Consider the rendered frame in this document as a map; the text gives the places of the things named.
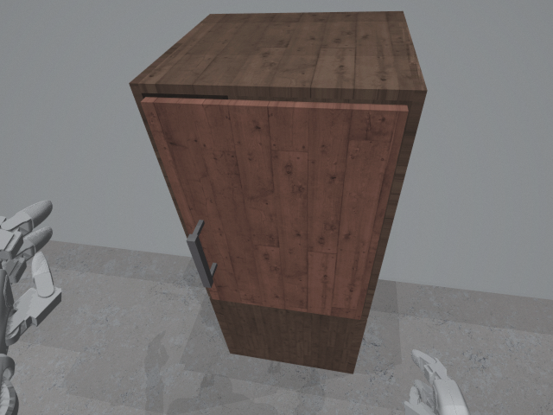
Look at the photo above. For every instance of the right robot hand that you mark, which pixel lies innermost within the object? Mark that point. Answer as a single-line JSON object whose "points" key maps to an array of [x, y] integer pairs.
{"points": [[445, 398]]}

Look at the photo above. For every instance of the handle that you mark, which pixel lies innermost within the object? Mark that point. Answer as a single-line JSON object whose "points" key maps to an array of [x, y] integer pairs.
{"points": [[206, 274]]}

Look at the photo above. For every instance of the left robot hand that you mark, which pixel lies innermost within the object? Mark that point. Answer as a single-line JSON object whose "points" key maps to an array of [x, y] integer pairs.
{"points": [[37, 303]]}

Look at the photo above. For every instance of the cupboard door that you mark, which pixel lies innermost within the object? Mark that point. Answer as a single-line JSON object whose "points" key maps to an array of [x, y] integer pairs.
{"points": [[293, 194]]}

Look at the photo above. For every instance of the left robot forearm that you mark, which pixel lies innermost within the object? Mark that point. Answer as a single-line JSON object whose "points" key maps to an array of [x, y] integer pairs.
{"points": [[9, 403]]}

